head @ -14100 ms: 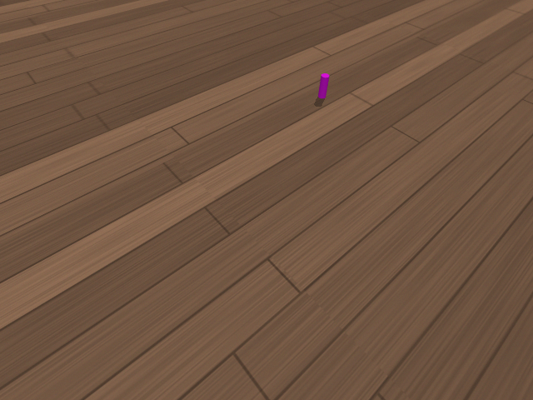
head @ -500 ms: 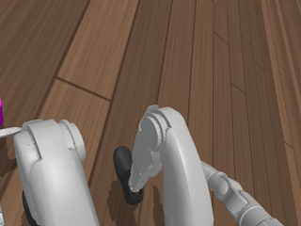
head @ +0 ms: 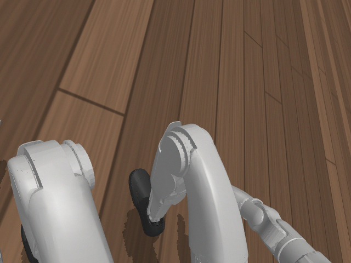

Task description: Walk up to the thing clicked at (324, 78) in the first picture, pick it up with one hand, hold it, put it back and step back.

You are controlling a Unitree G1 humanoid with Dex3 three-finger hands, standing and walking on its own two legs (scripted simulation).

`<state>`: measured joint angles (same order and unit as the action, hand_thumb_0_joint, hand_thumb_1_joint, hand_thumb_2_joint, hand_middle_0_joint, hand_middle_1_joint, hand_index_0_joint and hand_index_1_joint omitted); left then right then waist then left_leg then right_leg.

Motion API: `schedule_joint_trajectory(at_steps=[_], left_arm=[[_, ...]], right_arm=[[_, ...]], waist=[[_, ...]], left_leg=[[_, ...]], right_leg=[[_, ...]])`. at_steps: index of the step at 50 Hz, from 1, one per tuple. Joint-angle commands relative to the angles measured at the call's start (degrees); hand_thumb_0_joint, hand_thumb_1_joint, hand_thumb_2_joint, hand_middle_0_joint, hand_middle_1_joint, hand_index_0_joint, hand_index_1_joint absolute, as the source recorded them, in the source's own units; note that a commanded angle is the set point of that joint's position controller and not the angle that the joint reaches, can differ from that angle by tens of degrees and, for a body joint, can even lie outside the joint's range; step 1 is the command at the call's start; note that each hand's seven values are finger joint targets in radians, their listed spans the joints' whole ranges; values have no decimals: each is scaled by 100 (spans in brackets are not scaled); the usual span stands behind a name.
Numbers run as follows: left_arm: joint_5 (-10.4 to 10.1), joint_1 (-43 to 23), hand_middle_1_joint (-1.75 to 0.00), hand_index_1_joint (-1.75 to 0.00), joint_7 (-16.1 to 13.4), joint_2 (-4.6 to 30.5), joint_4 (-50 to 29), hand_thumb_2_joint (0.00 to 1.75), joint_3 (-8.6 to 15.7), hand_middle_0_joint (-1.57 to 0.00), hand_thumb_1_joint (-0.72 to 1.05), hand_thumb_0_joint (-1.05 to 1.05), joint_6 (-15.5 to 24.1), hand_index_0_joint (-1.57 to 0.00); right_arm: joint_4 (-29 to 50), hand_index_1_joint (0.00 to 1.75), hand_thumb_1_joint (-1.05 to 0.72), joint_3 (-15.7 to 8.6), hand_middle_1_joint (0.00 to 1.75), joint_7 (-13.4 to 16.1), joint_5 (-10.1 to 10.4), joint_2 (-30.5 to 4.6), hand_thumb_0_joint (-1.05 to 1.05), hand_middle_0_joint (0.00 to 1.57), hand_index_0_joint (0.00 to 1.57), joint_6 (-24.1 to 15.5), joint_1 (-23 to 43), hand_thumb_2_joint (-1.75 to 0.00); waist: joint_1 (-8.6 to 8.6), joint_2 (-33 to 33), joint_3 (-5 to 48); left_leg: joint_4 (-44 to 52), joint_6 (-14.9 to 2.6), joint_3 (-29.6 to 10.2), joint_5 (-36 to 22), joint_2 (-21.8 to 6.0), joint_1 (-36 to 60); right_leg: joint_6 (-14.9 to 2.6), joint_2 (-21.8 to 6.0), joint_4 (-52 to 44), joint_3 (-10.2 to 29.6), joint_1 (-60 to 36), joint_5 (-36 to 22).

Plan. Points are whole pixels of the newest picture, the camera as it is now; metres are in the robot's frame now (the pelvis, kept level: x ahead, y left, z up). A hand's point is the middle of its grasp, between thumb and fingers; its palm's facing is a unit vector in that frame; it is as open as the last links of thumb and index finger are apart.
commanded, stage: settle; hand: left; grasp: from the side
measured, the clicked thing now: out of the picture +0.39 +0.28 -0.20
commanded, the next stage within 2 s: none
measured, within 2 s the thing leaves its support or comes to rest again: leaves its support in 0.40 s
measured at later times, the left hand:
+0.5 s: hand out of the picture +0.38 +0.28 -0.15, palm faces +0.32 -0.95 +0.00, open 7.5 cm
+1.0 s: hand out of the picture +0.36 +0.29 -0.03, palm faces +0.31 -0.95 -0.05, open 7.5 cm
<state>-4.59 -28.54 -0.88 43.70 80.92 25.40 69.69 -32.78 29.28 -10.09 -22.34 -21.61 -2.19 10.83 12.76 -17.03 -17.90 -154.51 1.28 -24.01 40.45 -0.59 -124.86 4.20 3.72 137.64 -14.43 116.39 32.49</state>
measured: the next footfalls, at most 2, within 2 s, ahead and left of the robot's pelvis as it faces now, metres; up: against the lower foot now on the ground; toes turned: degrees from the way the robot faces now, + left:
none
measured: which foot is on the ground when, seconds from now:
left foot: down 0.00-1.00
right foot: down 0.00-1.00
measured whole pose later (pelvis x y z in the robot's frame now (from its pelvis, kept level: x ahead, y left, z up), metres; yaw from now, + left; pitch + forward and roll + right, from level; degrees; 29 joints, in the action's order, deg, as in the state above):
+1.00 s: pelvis +0.01 -0.01 +0.03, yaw +6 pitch +21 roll -12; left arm -6.5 -22.9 4.4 28.1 47.3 17.5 46.1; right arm -35.5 11.2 -9.2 -9.9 -18.1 0.8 2.3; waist 6.3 -5.7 -1.1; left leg -144.7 0.6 -13.7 38.7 -0.9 -128.4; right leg 2.4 0.0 135.2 -7.7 122.0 35.2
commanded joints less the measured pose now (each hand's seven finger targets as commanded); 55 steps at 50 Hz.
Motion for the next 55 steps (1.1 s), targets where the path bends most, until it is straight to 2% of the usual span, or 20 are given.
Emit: schedule_joint_trajectory(at_steps=[1, 6, 10, 16, 18, 20, 21, 22, 24, 26, 33, 35, 38, 39, 42, 45, 47, 48, 51, 55], left_arm=[[-49, -1064, -111, -113, -21, 671, -735, 110, -40, -113, 54, 0, 359, -112], [-26, -1044, -124, -127, -82, 717, -609, 124, 14, -120, 58, 0, 370, -118], [3, -1080, -131, -134, -22, 626, -798, 128, -119, -126, 56, 0, 386, -124], [-17, -1118, -136, -139, -39, 763, -1274, 130, 32, -132, 52, 0, 323, -129], [-25, -1021, -135, -138, -36, 646, -1541, 130, 1, -132, 53, 0, 240, -129], [-6, -1151, -136, -139, -19, 662, -1847, 130, -43, -132, 53, 0, 178, -130], [19, -1016, -136, -139, -8, 676, -1996, 129, -44, -133, 50, 0, 99, -130], [21, -1003, -138, -140, 10, 581, -2016, 130, -124, -134, 51, 0, 8, -132], [-7, -947, -139, -141, 29, 405, -2218, 130, -166, -135, 50, 0, -143, -133], [-20, -732, -140, -142, 38, 388, -2435, 132, -115, -135, 48, 0, -299, -134], [-140, -894, -137, -139, 168, -178, -3209, 127, -548, -134, 45, 0, -840, -132], [-161, -810, -137, -139, 227, -263, -3415, 126, -530, -134, 45, 0, -998, -132], [-102, -952, -136, -138, 307, -354, -3955, 126, -691, -132, 44, 0, -1244, -131], [-121, -905, -136, -138, 336, -601, -4028, 125, -835, -133, 46, 0, -1335, -132], [-193, -1030, -134, -136, 376, -551, -4357, 123, -677, -131, 39, 0, -1602, -129], [-279, -805, -135, -138, 452, -722, -4509, 125, -627, -132, 40, 0, -1844, -130], [-288, -877, -137, -139, 505, -836, -4486, 126, -709, -133, 40, 0, -1992, -131], [-287, -940, -138, -141, 513, -701, -4753, 127, -593, -133, 38, 0, -2036, -131], [-331, -772, -138, -141, 693, -923, -4778, 127, -775, -133, 40, 0, -2219, -131], [-460, -823, -139, -141, 845, -882, -5008, 127, -573, -131, 39, 0, -2387, -130]], right_arm=[[80, 30, -88, -769, 30, 102, 22, -2073, 0, 20, 20, 32, 25, -89], [102, 30, -90, -774, 30, 85, 25, -2117, 0, 20, 20, 40, 54, -90], [129, 30, -90, -809, 30, 72, 27, -2094, 0, 20, 20, 45, 54, -90], [117, 30, -90, -901, 30, 46, 76, -2104, 0, 20, 20, 65, -45, -90], [102, 30, -90, -947, 30, 36, 77, -2043, 0, 20, 20, 65, -122, -90], [96, 30, -90, -1049, 30, 30, 121, -2065, 0, 20, 20, 74, -145, -90], [60, 30, -90, -1079, 30, 36, 147, -2011, 0, 20, 20, 75, -202, -90], [54, 30, -89, -1132, 30, 37, 174, -2014, 0, 20, 20, 93, -231, -90], [84, 30, -90, -1248, 30, 29, 237, -2000, 0, 20, 20, 109, -262, -90], [73, 30, -89, -1333, 30, 22, 319, -1940, 0, 20, 20, 116, -295, -90], [55, 30, -88, -1718, 30, 15, 632, -1749, 0, 20, 20, 106, -559, -90], [65, 30, -88, -1851, 30, 30, 723, -1729, 0, 20, 20, 123, -642, -90], [83, 30, -88, -2036, 30, 40, 852, -1592, 0, 20, 20, 148, -713, -90], [88, 30, -88, -2097, 30, 35, 889, -1574, 0, 20, 20, 152, -776, -90], [81, 30, -88, -2251, 30, 89, 1058, -1474, 0, 20, 20, 185, -883, -90], [71, 30, -88, -2395, 30, 146, 1188, -1363, 0, 20, 20, 216, -1002, -90], [25, 30, -88, -2469, 30, 188, 1287, -1278, 0, 20, 20, 235, -1045, -90], [11, 30, -89, -2531, 30, 214, 1318, -1253, 0, 20, 20, 236, -1101, -90], [-41, 30, -89, -2646, 30, 274, 1432, -1151, 0, 20, 20, 259, -1181, -90], [-79, 30, -88, -2729, 30, 341, 1565, -1021, 0, 20, 20, 309, -1357, -89]], waist=[[644, 3079, 2852], [640, 3046, 2708], [647, 3094, 2821], [522, 3397, 3009], [469, 3458, 3333], [481, 3629, 3364], [377, 3706, 3467], [432, 3680, 3479], [390, 3641, 3478], [209, 3712, 3573], [106, 3538, 3915], [-14, 3567, 3997], [-148, 3601, 4231], [-148, 3650, 4304], [-285, 3526, 4449], [-445, 3382, 4666], [-402, 3245, 4544], [-502, 3165, 4718], [-540, 3012, 4888], [-623, 2933, 5287]], left_leg=[[2120, 67, 708, -313, -307, 1839], [2225, 79, 611, 25, -324, 1799], [2210, 82, 647, -159, -314, 1896], [2321, 125, 656, -273, -329, 2071], [2249, 132, 738, -562, -322, 2262], [2311, 133, 779, -511, -304, 2219], [2346, 141, 816, -583, -310, 2327], [2344, 133, 849, -553, -296, 2277], [2450, 124, 864, -417, -287, 2207], [2548, 126, 884, -336, -281, 2232], [2635, 40, 1093, -145, -185, 1963], [2756, 34, 1100, -110, -174, 2022], [2885, -1, 1181, 25, -154, 2004], [2957, 7, 1201, 11, -132, 2040], [3035, -39, 1286, 151, -111, 1945], [3063, -68, 1426, 13, -66, 1931], [3181, -115, 1465, 390, -44, 1731], [3159, -133, 1535, 328, -42, 1734], [3158, -176, 1696, 170, 8, 1668], [3245, -182, 1781, -74, 31, 1861]], right_leg=[[-411, 203, -874, -699, -1266, -585], [-403, 191, -867, -754, -1154, -326], [-407, 185, -851, -716, -1205, -469], [-434, 154, -806, -681, -1201, -539], [-442, 162, -815, -615, -1335, -773], [-458, 137, -809, -585, -1264, -747], [-474, 138, -823, -543, -1268, -797], [-472, 129, -866, -533, -1259, -773], [-481, 105, -892, -507, -1153, -663], [-492, 78, -877, -459, -1039, -600], [-543, 46, -1013, -243, -842, -483], [-547, 13, -1025, -210, -754, -432], [-582, -20, -1052, -77, -585, -275], [-587, -38, -1062, -63, -631, -289], [-607, -67, -1132, 54, -507, -136], [-619, -88, -1225, 168, -611, -191], [-620, -116, -1333, 215, -448, 131], [-618, -98, -1409, 275, -621, 117], [-628, -121, -1498, 384, -696, 78], [-630, -169, -1558, 479, -811, -15]])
